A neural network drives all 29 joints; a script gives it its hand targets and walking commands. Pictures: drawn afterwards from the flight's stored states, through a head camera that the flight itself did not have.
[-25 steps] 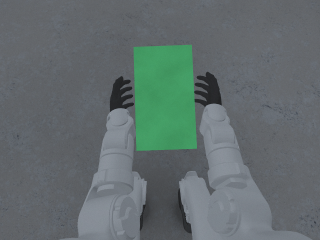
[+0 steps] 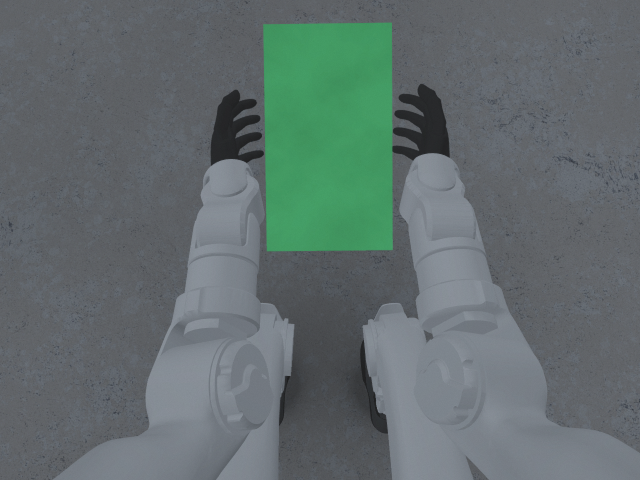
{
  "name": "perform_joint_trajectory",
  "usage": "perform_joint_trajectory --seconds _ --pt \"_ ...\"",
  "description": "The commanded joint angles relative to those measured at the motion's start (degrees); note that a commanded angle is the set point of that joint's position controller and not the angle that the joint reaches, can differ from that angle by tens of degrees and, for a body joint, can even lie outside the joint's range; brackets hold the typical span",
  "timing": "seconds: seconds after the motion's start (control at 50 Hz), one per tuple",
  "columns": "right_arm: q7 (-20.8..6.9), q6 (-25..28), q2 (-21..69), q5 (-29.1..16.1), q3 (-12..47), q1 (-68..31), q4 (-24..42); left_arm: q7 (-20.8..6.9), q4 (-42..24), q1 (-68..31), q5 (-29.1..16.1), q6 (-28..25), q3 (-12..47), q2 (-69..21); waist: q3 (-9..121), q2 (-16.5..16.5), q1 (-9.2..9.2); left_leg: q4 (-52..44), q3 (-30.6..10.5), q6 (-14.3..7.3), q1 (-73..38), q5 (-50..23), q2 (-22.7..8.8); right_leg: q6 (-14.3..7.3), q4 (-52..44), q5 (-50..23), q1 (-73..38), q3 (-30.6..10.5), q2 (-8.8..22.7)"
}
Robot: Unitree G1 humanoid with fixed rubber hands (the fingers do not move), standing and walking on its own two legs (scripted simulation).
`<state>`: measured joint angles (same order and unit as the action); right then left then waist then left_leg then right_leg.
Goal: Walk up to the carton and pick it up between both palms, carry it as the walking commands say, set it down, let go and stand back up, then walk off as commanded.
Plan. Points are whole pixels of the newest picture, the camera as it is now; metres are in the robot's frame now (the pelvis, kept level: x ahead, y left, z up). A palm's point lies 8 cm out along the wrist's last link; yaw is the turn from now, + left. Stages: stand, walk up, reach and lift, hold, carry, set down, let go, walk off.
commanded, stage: set down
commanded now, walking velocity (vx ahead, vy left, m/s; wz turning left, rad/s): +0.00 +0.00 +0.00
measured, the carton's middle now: (327, 151) +0.52 +0.00 -0.16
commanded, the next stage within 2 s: none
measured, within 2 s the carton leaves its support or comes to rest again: neither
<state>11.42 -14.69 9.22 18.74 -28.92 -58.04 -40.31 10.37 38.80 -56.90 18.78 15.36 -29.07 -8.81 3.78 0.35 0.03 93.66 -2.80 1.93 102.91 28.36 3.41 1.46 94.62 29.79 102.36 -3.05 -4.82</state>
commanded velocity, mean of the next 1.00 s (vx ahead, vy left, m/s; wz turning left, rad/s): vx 0.00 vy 0.00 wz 0.00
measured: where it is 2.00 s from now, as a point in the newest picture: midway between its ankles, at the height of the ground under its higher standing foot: (326, 398)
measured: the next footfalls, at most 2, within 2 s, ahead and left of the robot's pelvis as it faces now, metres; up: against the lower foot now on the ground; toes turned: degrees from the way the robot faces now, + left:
none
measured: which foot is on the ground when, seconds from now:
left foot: down 0.00-1.00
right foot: down 0.00-1.00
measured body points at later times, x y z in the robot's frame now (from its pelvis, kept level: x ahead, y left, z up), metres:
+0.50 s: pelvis -0.01 +0.01 -0.06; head +0.30 +0.01 +0.27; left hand +0.51 +0.13 -0.16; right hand +0.51 -0.11 -0.16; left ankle +0.10 +0.13 -0.50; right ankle +0.09 -0.12 -0.50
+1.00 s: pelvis -0.01 +0.01 -0.12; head +0.34 +0.01 +0.17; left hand +0.54 +0.13 -0.25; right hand +0.54 -0.11 -0.25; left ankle +0.10 +0.13 -0.50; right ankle +0.09 -0.12 -0.50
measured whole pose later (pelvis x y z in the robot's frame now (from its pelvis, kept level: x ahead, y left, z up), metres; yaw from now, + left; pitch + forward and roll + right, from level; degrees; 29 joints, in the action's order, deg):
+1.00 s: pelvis -0.01 +0.01 -0.12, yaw +0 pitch +41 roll +0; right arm 9.1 -15.6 -1.6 12.3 -25.3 -76.4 -46.1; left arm 9.8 44.4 -75.8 12.5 15.8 -25.1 0.5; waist -9.6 0.1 0.4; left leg 115.7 -2.3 2.4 125.2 31.8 4.9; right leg 3.0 116.6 33.8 124.1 -2.6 -5.5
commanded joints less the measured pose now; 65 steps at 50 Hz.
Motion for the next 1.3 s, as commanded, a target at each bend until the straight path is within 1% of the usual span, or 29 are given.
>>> perform_joint_trajectory --seconds 0.0,0.32,0.62,0.96,1.1,1.28 --pt "-15.60 0.48 53.66 -6.19 27.56 -34.02 -7.26 -15.44 5.57 -36.30 -6.51 -1.41 28.42 -52.22 54.29 0.37 0.45 -6.13 5.45 -0.21 -27.96 -12.13 8.61 0.70 -8.90 -12.86 -26.51 3.88 -7.66" --pt "-17.00 -0.28 49.21 -7.32 26.44 -41.37 -6.77 -14.76 6.04 -43.84 -7.85 -0.48 28.24 -50.50 56.79 -1.06 -0.12 0.39 5.53 0.25 -25.63 -12.72 8.53 0.50 -1.16 -11.70 -17.57 5.68 -7.68" --pt "-18.18 -0.36 45.51 -9.32 26.68 -47.25 -6.82 -15.17 6.89 -49.04 -9.73 -0.56 28.17 -47.67 57.16 -0.87 -0.12 6.78 6.01 0.23 -21.01 -13.31 8.36 0.64 5.42 -11.86 -12.01 6.31 -7.20" --pt "-17.94 0.65 41.51 -13.45 28.86 -53.93 -7.41 -16.19 6.70 -54.97 -13.55 -1.56 29.93 -42.56 56.58 0.13 0.44 14.82 6.89 0.21 -15.93 -15.11 7.50 0.82 12.71 -14.15 -10.93 6.30 -6.26" --pt "-17.97 1.17 39.16 -15.38 29.51 -56.57 -8.02 -16.49 6.91 -57.15 -15.25 -1.96 30.48 -39.96 54.69 0.20 0.68 17.81 6.93 0.08 -15.15 -16.09 7.04 0.73 15.59 -14.96 -10.02 6.32 -5.81" --pt "-18.05 2.06 35.93 -18.15 30.36 -59.69 -8.80 -16.74 6.98 -60.32 -18.14 -2.72 31.62 -36.58 52.16 -0.22 0.56 21.74 6.76 -0.05 -15.61 -18.24 6.38 0.49 19.52 -16.50 -8.86 6.36 -5.20"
